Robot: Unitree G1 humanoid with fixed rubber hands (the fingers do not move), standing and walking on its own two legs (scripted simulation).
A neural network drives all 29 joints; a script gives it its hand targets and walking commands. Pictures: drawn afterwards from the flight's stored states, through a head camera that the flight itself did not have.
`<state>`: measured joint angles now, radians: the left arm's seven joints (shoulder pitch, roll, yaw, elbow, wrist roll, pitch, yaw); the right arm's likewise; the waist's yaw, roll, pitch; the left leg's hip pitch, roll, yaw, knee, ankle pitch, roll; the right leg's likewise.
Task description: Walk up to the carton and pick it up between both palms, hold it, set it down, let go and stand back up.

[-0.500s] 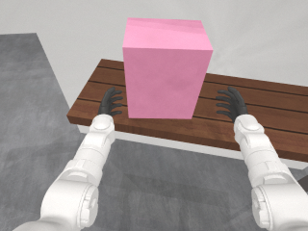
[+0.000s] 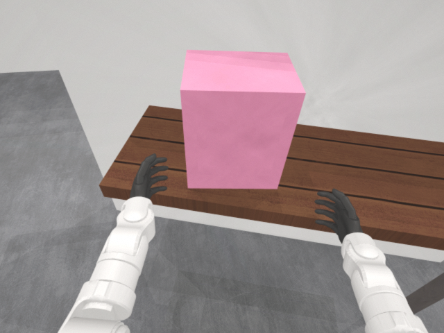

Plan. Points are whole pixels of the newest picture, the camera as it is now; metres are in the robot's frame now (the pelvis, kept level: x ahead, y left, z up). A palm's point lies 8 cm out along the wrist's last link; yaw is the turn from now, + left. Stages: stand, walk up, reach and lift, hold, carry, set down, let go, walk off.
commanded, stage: set down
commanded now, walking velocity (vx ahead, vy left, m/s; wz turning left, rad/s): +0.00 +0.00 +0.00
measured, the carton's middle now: (235, 124) +0.57 -0.04 +0.08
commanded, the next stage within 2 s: none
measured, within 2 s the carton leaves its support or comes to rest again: neither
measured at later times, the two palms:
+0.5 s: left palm (118, 232) +0.29 +0.18 +0.06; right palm (358, 260) +0.25 -0.24 +0.04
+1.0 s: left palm (118, 262) +0.25 +0.18 +0.03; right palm (355, 276) +0.22 -0.22 +0.04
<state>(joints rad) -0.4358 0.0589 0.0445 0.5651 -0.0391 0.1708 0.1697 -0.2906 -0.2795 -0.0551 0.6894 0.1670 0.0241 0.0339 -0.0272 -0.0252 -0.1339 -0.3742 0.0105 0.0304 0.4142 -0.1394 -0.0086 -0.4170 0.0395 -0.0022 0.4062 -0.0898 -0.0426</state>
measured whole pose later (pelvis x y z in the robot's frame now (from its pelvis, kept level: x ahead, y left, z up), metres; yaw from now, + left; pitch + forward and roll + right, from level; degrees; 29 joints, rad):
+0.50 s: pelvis +0.04 +0.01 +0.00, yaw +0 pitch +0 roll +0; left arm 0.11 0.06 -0.01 0.03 -0.04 0.25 0.13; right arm 0.20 -0.30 -0.04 0.22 0.18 0.02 0.07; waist -0.03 -0.02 -0.11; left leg -0.19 0.01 0.03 0.41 -0.22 -0.01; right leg -0.23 0.04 0.00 0.41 -0.17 -0.04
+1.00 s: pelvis +0.03 +0.01 +0.00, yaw +0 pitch -3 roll +0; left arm 0.20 0.06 -0.03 0.02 -0.04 0.35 0.13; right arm 0.27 -0.24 -0.04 0.08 0.18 0.17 0.07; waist -0.03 -0.04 -0.07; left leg -0.16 0.01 0.03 0.41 -0.21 0.00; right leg -0.20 0.04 0.00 0.41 -0.16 -0.04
